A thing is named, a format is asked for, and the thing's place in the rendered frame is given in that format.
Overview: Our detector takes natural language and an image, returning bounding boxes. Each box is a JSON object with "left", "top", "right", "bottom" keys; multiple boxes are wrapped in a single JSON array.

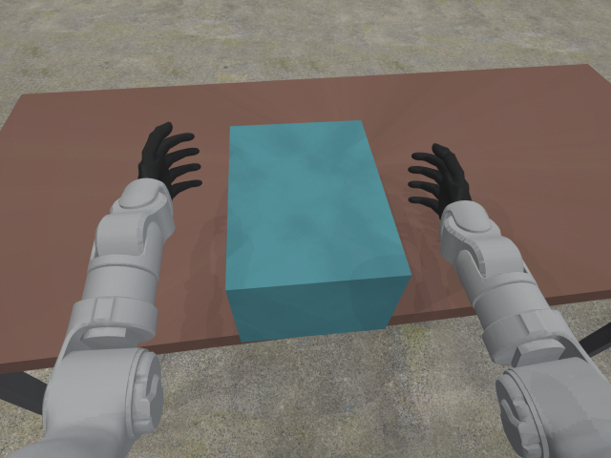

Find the robot left upper arm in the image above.
[{"left": 6, "top": 347, "right": 164, "bottom": 458}]

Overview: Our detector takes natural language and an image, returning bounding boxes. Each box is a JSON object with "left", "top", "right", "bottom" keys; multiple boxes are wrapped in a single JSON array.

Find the right robot hand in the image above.
[{"left": 408, "top": 143, "right": 472, "bottom": 219}]

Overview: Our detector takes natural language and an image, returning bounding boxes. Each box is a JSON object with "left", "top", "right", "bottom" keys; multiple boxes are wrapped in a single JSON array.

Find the left robot forearm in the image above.
[{"left": 42, "top": 178, "right": 176, "bottom": 434}]

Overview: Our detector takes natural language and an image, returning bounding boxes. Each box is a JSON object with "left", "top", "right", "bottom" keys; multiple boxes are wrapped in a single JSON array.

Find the robot right upper arm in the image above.
[{"left": 495, "top": 357, "right": 611, "bottom": 458}]

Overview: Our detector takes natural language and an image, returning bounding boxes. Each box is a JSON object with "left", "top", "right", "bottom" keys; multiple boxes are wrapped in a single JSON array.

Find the right robot forearm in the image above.
[{"left": 439, "top": 200, "right": 611, "bottom": 392}]

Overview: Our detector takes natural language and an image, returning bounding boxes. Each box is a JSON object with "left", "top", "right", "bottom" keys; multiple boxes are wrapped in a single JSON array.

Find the table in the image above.
[{"left": 0, "top": 64, "right": 611, "bottom": 415}]

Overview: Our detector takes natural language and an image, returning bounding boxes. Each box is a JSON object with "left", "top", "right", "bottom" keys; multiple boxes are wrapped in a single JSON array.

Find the left robot hand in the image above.
[{"left": 137, "top": 122, "right": 202, "bottom": 200}]

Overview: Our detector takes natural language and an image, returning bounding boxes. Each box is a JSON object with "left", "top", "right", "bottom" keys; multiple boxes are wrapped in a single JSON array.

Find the carton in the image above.
[{"left": 225, "top": 120, "right": 411, "bottom": 343}]

